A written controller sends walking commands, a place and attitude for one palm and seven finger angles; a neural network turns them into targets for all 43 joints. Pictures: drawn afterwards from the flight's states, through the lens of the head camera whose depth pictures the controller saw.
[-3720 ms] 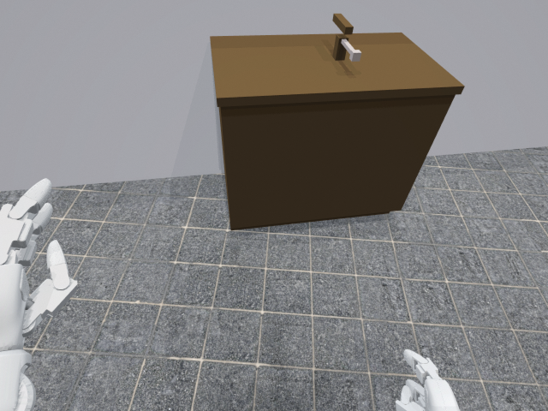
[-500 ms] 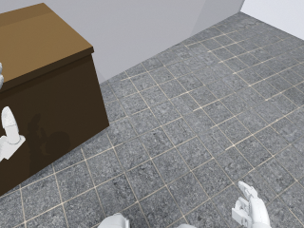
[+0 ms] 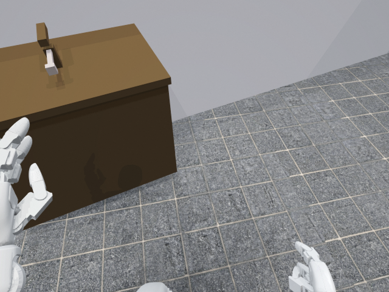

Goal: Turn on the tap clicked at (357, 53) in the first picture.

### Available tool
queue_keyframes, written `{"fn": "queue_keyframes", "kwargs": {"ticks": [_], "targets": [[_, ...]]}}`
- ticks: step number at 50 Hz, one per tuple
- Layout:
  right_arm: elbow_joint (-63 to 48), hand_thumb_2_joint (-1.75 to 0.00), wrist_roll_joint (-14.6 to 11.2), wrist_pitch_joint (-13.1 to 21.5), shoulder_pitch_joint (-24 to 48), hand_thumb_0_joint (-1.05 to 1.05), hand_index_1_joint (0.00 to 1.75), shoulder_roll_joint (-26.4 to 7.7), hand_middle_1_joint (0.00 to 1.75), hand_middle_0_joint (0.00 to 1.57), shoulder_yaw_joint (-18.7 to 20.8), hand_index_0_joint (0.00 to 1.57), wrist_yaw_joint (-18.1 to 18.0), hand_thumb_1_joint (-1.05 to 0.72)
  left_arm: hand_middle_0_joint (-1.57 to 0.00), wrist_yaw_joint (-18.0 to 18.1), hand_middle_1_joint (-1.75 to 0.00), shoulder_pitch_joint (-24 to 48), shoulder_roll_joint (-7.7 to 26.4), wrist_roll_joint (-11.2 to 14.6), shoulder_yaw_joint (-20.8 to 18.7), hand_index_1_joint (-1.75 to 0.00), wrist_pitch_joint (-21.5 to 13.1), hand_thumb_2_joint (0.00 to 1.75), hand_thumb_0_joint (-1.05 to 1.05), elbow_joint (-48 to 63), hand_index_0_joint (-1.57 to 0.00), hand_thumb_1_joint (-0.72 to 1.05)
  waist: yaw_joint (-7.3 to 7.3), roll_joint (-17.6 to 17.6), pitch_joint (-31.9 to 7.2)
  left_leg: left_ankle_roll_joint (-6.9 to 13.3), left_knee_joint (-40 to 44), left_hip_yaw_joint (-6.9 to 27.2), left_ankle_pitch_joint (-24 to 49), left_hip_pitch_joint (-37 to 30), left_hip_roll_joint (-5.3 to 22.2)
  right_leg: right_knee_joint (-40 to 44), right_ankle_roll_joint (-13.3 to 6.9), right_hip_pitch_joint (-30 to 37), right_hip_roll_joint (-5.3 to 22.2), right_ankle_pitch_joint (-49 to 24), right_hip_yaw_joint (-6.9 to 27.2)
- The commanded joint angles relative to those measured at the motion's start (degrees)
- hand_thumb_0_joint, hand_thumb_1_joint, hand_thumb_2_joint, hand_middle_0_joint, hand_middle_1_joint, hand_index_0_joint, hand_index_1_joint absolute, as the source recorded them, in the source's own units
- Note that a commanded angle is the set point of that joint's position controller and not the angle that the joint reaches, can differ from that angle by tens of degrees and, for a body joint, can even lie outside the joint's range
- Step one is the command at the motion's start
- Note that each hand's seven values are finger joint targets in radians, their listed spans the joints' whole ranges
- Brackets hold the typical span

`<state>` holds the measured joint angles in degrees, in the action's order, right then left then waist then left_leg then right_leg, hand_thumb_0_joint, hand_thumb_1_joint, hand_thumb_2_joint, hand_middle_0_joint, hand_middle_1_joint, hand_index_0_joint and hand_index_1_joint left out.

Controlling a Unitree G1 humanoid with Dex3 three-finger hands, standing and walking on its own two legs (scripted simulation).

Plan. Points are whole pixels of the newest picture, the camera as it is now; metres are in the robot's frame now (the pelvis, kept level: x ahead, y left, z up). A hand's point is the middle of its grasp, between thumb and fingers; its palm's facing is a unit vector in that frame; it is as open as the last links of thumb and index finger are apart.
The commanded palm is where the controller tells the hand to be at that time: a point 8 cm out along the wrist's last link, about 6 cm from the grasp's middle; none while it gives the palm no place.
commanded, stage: take the last steps up to it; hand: left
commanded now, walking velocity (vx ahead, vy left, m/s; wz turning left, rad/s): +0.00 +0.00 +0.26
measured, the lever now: (51, 69) +0.73 +0.52 +0.04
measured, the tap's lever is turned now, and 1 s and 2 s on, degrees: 0 0 0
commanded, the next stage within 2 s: none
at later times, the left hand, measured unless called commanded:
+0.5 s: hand out of the picture +0.16 +0.27 +0.17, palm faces +0.51 -0.75 -0.42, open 7.4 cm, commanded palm +0.11 +0.30 +0.18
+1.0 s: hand out of the picture +0.23 +0.31 +0.19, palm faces +0.48 -0.78 -0.40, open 7.4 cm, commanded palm +0.17 +0.35 +0.18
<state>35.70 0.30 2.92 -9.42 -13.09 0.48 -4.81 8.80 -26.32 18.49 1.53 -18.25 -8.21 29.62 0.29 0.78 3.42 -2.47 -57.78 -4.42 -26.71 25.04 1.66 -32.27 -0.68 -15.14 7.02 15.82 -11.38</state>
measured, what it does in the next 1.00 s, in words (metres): steps on the spot: left foot, then right foot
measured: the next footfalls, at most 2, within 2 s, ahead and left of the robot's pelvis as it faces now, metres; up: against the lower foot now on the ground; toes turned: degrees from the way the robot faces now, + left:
left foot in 0.12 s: +0.02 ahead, +0.12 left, +0.00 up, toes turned +8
right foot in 0.44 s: +0.03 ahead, -0.10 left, +0.00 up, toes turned -1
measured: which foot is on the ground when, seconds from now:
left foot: up 0.00-0.10, down 0.12-0.46, up 0.48-0.74, down 0.76-1.00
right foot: down 0.00-0.12, up 0.14-0.42, down 0.44-0.76, up 0.78-1.00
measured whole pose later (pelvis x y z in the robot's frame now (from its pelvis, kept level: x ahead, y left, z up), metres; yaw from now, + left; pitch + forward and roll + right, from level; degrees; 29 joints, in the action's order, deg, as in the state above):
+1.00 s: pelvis +0.04 +0.05 +0.00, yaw +6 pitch +0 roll -1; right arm 35.2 -0.2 7.3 -12.5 -7.5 -0.8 -2.6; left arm 8.4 -27.3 21.5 1.0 -20.7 -13.3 31.0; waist -0.6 0.4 1.0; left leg 0.8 -29.2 -8.3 -14.4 14.2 4.6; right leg -52.6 1.6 -27.1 4.0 22.1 -6.0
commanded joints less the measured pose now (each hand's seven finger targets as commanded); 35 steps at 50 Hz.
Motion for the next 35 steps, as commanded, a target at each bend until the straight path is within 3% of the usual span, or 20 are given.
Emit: {"fn": "queue_keyframes", "kwargs": {"ticks": [1, 3, 4, 5, 6, 7, 8, 10, 12, 18, 20, 21, 22, 23, 24, 25, 27, 29, 33, 35], "targets": [[-12.0, -0.90, 0.5, 2.7, 3.8, 0.00, 0.30, -2.1, 0.30, 0.20, 1.1, 0.20, -0.6, -0.90, -0.20, 3.2, -0.30, -0.3, 13.3, 0.4, -11.1, -0.30, -5.7, 0.90, 0.00, 16.9, -0.20, 0.90, 1.29, 8.3, -12.9, 0.5, 17.0, -2.4, 0.8, -2.0, -0.5, 5.6, -6.3, 13.0, 13.2, -37.8, 9.4], [-12.0, -0.90, 0.5, 2.2, 1.4, 0.00, 0.30, -2.7, 0.30, 0.20, 1.7, 0.20, -0.2, -0.90, -0.20, 3.4, -0.30, -1.0, 12.1, 0.6, -10.8, -0.30, -5.7, 0.90, 0.00, 16.7, -0.20, 0.90, -0.20, 6.1, -14.7, 0.5, 27.4, -3.0, 8.6, -7.7, -1.8, 1.8, -4.0, 12.2, 11.2, -34.7, 8.4], [-12.1, -0.90, 0.1, 1.9, 0.1, 0.00, 0.30, -3.2, 0.30, 0.20, 2.3, 0.20, -0.1, -0.90, -0.20, 3.3, -0.30, -1.2, 11.6, 1.1, -10.1, -0.30, -5.7, 0.90, 0.00, 16.3, -0.20, 0.90, -1.26, 4.3, -14.8, 1.1, 32.5, -2.6, 15.1, -13.1, -0.8, -1.6, -1.9, 9.1, 10.0, -28.0, 7.3], [-12.9, -0.90, -0.2, 2.2, 1.0, 0.00, 0.30, -4.8, 0.30, 0.20, 2.8, 0.20, 0.0, -0.90, -0.20, 3.1, -0.30, 1.4, 11.6, 1.4, -9.2, -0.30, -6.3, 0.90, 0.00, 18.8, -0.20, 0.90, -1.13, -2.4, -14.3, 3.6, 35.1, 3.2, 22.3, -16.2, 4.7, -7.4, 0.4, 4.2, 6.6, -18.0, 6.3], [-13.0, -0.90, -0.5, 2.9, 1.2, 0.00, 0.30, -6.7, 0.30, 0.20, 3.4, 0.20, 0.2, -0.90, -0.20, 2.8, -0.30, 2.6, 12.2, 1.7, -9.4, -0.30, -7.1, 0.90, 0.00, 19.0, -0.20, 0.90, -0.46, -14.7, -12.6, 9.2, 35.9, 16.1, 36.3, -19.6, 14.9, -15.1, 3.5, -6.8, 0.0, 4.7, 4.3], [-11.9, -0.90, 0.1, 3.4, 0.4, 0.00, 0.30, -5.6, 0.30, 0.20, 2.7, 0.20, 0.5, -0.90, -0.20, 2.1, -0.30, -0.5, 12.6, 1.2, -10.2, -0.30, -7.6, 0.90, 0.00, 13.2, -0.20, 0.90, -0.26, -20.4, -10.5, 14.8, 38.9, 26.1, 39.2, -18.8, 20.8, -24.6, 3.7, -14.1, -3.5, 21.5, 6.3], [-10.7, -0.90, 0.2, 3.8, 1.1, 0.00, 0.30, -5.5, 0.30, 0.20, 2.6, 0.20, 0.9, -0.90, -0.20, 1.6, -0.30, 2.1, 12.4, 0.1, -9.3, -0.30, -7.9, 0.90, 0.00, 12.7, -0.20, 0.90, -1.04, -19.1, -8.0, 16.6, 39.4, 27.7, 32.0, -16.5, 20.8, -29.0, 3.0, -16.6, -2.5, 19.3, 9.1], [-9.5, -0.90, -0.9, 4.9, 1.7, 0.00, 0.30, -6.0, 0.30, 0.20, 3.2, 0.20, 1.7, -0.90, -0.20, 1.0, -0.30, 6.3, 11.2, -0.7, -7.0, -0.30, -8.7, 0.90, 0.00, 15.1, -0.20, 0.90, -0.97, -14.1, -6.3, 14.8, 37.7, 20.8, 28.1, -17.3, 16.7, -27.6, 3.3, -18.7, -2.4, 13.1, 8.5], [-8.8, -0.90, -1.2, 5.3, 1.0, 0.00, 0.30, -5.9, 0.30, 0.20, 3.2, 0.20, 2.0, -0.90, -0.20, 0.6, -0.30, 3.9, 9.2, -0.2, -5.5, -0.30, -8.0, 0.90, 0.00, 13.7, -0.20, 0.90, -0.70, -14.6, -6.8, 13.2, 38.5, 14.2, 24.5, -14.3, 12.7, -23.7, 3.5, -13.8, -3.6, 9.8, 6.1], [-7.6, -0.90, -0.2, 5.4, 1.8, 0.00, 0.30, -5.3, 0.30, 0.20, 1.7, 0.20, 1.1, -0.90, -0.20, 0.7, -0.30, 5.4, 10.5, 0.1, -6.3, -0.30, -6.4, 0.90, 0.00, 10.3, -0.20, 0.90, -0.24, -12.6, -6.5, 12.2, 40.4, 14.6, 8.0, -8.9, 11.7, -6.0, 3.4, -1.6, -6.3, 10.7, 3.0], [-7.5, -0.90, -0.2, 4.8, 2.5, 0.00, 0.30, -5.0, 0.30, 0.20, 1.5, 0.20, 0.7, -0.90, -0.20, 0.7, -0.30, 6.5, 10.3, -0.3, -5.9, -0.30, -5.9, 0.90, 0.00, 9.3, -0.20, 0.90, 0.15, -10.8, -7.1, 9.9, 37.2, 12.0, 0.8, -4.5, 9.9, 4.6, 2.7, 6.9, -6.2, 7.0, 2.4], [-7.3, -0.90, -0.2, 4.4, 2.2, 0.00, 0.30, -4.5, 0.30, 0.20, 1.3, 0.20, 0.6, -0.90, -0.20, 0.8, -0.30, 7.1, 11.0, -0.7, -6.3, -0.30, -5.7, 0.90, 0.00, 8.2, -0.20, 0.90, 0.03, -7.5, -7.3, 8.3, 32.7, 10.1, -2.0, 0.1, 8.2, 9.4, 1.1, 12.1, -3.7, 6.6, 5.7], [-7.5, -0.90, -0.1, 3.8, 2.0, 0.00, 0.30, -3.5, 0.30, 0.20, 1.3, 0.20, 0.7, -0.90, -0.20, 0.9, -0.30, 7.4, 12.6, -1.2, -7.2, -0.30, -5.6, 0.90, 0.00, 7.0, -0.20, 0.90, 0.15, 2.9, -7.2, 6.0, 20.1, 5.4, -4.2, 8.2, 3.9, 15.3, -3.4, 15.8, 5.2, 14.2, 19.5], [-7.9, -0.90, -0.2, 3.9, 2.6, 0.00, 0.30, -3.1, 0.30, 0.20, 1.2, 0.20, 0.7, -0.90, -0.20, 1.0, -0.30, 9.0, 14.3, -0.6, -8.2, -0.30, -5.6, 0.90, 0.00, 6.5, -0.20, 0.90, 0.26, 14.8, -4.8, 3.0, 4.8, 0.4, -4.5, 15.3, -1.6, 21.9, -9.3, 15.0, 16.8, 17.9, 37.0], [-7.9, -0.90, -0.2, 4.4, 4.2, 0.00, 0.30, -5.5, 0.30, 0.20, 2.3, 0.20, 1.1, -0.90, -0.20, 1.1, -0.30, 11.5, 14.4, -0.1, -8.2, -0.30, -5.7, 0.90, 0.00, 6.5, -0.20, 0.90, 0.61, 15.9, -4.2, 2.0, -5.6, 5.0, -2.1, 16.7, -0.5, 24.2, -10.7, 10.9, 20.0, 21.7, 42.6], [-6.9, -0.90, -0.1, 4.6, 4.0, 0.00, 0.30, -5.0, 0.30, 0.20, 2.1, 0.20, 1.1, -0.90, -0.20, 0.9, -0.30, 10.2, 13.5, 0.0, -7.8, -0.30, -6.1, 0.90, 0.00, 5.0, -0.20, 0.90, 0.08, 12.4, -1.5, 1.6, -9.8, 6.8, 1.3, 17.0, 1.2, 24.1, -11.4, 7.5, 19.1, 20.6, 40.2], [-5.6, -0.90, -0.2, 3.5, 3.3, 0.00, 0.30, -4.1, 0.30, 0.20, 1.1, 0.20, 1.2, -0.90, -0.20, 0.4, -0.30, 7.2, 12.2, -0.3, -7.2, -0.30, -7.3, 0.90, 0.00, 5.0, -0.20, 0.90, -0.18, 5.6, -1.7, 0.8, -8.6, 5.0, 6.6, 14.5, 3.3, 20.9, -9.0, 6.4, 14.4, 5.4, 24.0], [-6.4, -0.90, -0.5, 3.5, 4.2, 0.00, 0.30, -3.7, 0.30, 0.20, 1.1, 0.20, 0.8, -0.90, -0.20, 0.5, -0.30, 7.6, 12.6, -0.4, -7.5, -0.30, -8.2, 0.90, 0.00, 7.2, -0.20, 0.90, -0.36, 6.1, -3.9, 1.2, 1.7, 2.5, 7.1, 8.6, 3.7, 18.1, -7.1, 6.4, 11.8, -5.2, 15.4], [-8.7, -0.90, 0.1, 4.2, 3.2, 0.00, 0.30, -2.9, 0.30, 0.20, 1.8, 0.20, 0.6, -0.90, -0.20, 1.8, -0.30, 4.3, 12.5, -0.5, -8.7, -0.30, -8.1, 0.90, 0.00, 11.5, -0.20, 0.90, 1.35, 7.2, -7.2, 2.4, 19.9, -5.0, 9.2, -3.1, 0.8, 14.5, -7.1, 6.9, 9.6, -6.7, 12.9], [-9.3, -0.90, -0.1, 4.7, 1.8, 0.00, 0.30, -3.1, 0.30, 0.20, 2.2, 0.20, 0.2, -0.90, -0.20, 2.4, -0.30, 5.1, 12.1, -0.1, -8.3, -0.30, -7.9, 0.90, 0.00, 13.4, -0.20, 0.90, 0.30, 6.1, -8.4, 2.4, 28.4, -6.9, 13.2, -10.7, -0.7, 10.3, -5.3, 6.3, 7.1, -2.7, 11.0]]}}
